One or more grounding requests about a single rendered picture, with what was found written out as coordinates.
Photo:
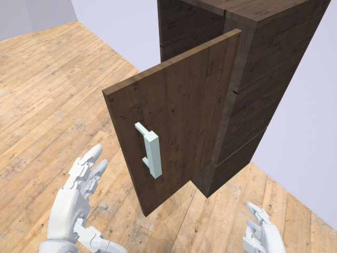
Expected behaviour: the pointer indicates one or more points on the robot left hand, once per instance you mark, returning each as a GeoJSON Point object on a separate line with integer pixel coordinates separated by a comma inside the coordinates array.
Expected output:
{"type": "Point", "coordinates": [72, 200]}

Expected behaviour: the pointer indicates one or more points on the cupboard door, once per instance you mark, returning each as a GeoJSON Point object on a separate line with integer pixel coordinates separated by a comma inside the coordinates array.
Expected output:
{"type": "Point", "coordinates": [181, 100]}

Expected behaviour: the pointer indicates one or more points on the left robot forearm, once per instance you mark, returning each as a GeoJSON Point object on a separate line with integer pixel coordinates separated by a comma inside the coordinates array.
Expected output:
{"type": "Point", "coordinates": [57, 246]}

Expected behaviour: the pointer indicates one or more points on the robot right hand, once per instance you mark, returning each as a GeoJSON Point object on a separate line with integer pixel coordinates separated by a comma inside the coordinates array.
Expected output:
{"type": "Point", "coordinates": [267, 238]}

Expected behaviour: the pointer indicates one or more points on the handle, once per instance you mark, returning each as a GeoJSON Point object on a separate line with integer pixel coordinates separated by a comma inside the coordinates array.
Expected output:
{"type": "Point", "coordinates": [153, 160]}

